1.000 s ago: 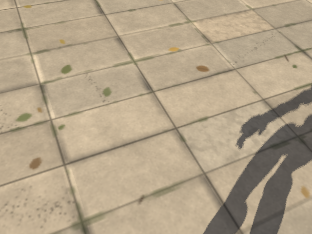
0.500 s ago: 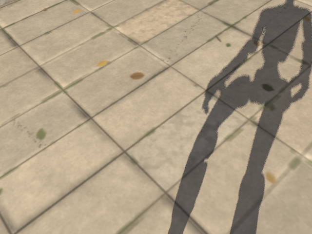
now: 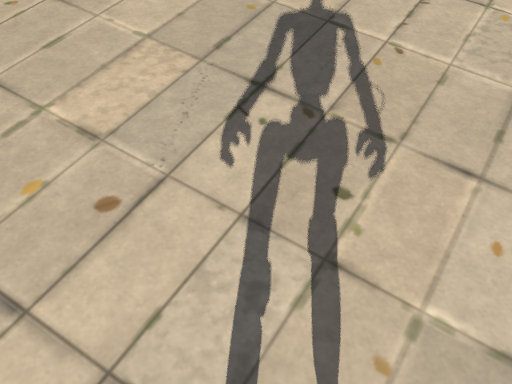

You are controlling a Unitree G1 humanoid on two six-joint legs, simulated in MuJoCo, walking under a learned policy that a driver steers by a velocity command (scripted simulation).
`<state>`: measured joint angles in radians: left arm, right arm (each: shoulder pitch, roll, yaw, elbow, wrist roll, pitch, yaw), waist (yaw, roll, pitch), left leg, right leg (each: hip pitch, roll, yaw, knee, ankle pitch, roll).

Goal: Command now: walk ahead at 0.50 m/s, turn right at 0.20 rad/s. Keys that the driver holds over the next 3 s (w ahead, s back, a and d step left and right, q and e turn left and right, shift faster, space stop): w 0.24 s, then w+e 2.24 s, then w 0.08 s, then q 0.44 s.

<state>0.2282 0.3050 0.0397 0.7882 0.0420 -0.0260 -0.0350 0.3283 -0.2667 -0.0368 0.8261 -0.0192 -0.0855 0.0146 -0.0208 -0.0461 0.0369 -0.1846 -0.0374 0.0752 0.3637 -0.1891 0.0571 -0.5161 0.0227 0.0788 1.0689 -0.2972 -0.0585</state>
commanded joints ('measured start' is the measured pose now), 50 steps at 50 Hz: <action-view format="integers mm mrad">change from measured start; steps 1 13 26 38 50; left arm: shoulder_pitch -12 100 145 173 10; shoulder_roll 34 96 97 147 19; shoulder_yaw -3 9 39 63 32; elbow -62 -9 69 76 -20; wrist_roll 6 19 -41 -28 -6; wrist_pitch -3 -43 -48 -43 25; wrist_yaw -13 13 28 36 -24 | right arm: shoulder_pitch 11 111 -176 -105 -12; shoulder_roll -110 -137 -67 -145 -92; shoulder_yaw -22 -23 -8 -27 -28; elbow -25 62 -91 -103 -45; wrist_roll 7 9 -24 -8 4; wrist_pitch -25 11 54 10 -20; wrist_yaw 5 -4 13 -15 -16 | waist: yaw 27 124 25 -48 23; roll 130 66 -2 24 142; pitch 9 -157 21 -88 -14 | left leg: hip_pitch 35 62 -453 58 108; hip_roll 260 192 140 42 315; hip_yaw -212 -24 -70 -78 -120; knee -231 280 504 95 -193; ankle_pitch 179 528 32 40 256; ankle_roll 155 50 -98 -23 90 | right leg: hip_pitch -105 485 372 371 -157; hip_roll -61 -36 -170 -95 -83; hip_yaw -12 -108 192 206 -25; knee -108 -606 -928 -509 39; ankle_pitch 96 111 280 571 96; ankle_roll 23 -75 -205 -83 12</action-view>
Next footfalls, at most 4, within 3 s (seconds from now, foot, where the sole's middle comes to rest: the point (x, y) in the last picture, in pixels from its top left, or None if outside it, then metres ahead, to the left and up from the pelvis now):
0.26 right None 0.29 -0.12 -0.78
0.78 left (243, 339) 0.60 0.03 -0.78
1.30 right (349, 288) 0.76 -0.28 -0.78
1.84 left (364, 196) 1.10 -0.38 -0.78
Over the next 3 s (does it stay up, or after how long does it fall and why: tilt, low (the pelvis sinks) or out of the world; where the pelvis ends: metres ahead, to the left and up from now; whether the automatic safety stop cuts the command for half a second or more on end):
stays up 1.13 -0.83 -0.01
